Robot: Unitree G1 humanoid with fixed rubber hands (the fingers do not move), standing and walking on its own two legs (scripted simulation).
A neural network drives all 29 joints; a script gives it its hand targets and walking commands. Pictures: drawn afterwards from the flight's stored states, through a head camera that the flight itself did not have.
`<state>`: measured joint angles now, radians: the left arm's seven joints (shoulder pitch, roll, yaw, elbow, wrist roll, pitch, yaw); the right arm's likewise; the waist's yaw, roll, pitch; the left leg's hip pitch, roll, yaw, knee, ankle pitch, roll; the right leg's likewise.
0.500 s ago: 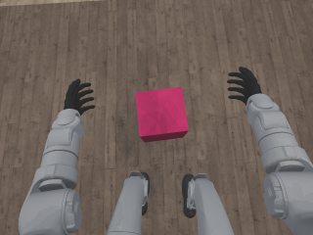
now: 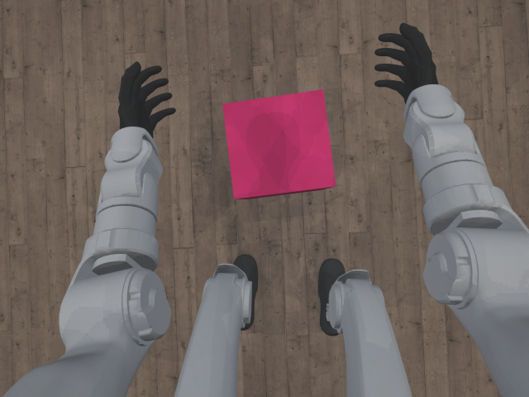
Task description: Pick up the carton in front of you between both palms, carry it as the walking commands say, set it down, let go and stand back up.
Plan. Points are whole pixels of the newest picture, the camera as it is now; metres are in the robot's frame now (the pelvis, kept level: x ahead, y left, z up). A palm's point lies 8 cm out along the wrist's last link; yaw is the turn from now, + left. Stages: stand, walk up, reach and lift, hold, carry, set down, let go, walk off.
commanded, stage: reach and lift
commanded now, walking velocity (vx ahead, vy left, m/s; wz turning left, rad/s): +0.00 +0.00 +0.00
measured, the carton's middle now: (279, 153) +0.48 +0.03 -0.48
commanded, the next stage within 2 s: none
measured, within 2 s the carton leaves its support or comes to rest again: leaves its support in 1.50 s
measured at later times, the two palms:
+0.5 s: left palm (189, 155) +0.46 +0.22 -0.35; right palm (370, 133) +0.51 -0.15 -0.36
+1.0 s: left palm (201, 152) +0.47 +0.21 -0.41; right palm (355, 133) +0.52 -0.13 -0.41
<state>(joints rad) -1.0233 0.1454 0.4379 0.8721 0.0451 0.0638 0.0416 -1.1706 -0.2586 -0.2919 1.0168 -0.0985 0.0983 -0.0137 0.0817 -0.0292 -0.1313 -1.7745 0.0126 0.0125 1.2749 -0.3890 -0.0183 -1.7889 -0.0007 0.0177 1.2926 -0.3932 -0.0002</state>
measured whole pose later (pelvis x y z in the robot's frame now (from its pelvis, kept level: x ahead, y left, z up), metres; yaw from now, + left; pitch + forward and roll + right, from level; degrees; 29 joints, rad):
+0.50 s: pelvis -0.06 +0.00 -0.20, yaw +1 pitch +42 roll +2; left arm -1.31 0.29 0.20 1.03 -0.22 0.08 0.14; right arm -1.44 -0.41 -0.03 1.13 0.19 0.11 -0.10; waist 0.08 -0.01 0.22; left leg -2.24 0.00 0.00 2.02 -0.51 -0.03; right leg -2.26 0.01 0.02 2.04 -0.51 0.00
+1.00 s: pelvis -0.05 +0.00 -0.24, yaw +1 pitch +38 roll +2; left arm -1.40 0.29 0.13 1.13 -0.26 0.02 0.14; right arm -1.50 -0.39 0.02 1.21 0.23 0.04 -0.11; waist 0.07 0.00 0.34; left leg -2.28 -0.01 0.00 2.18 -0.57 -0.02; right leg -2.29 0.00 0.04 2.21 -0.58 0.01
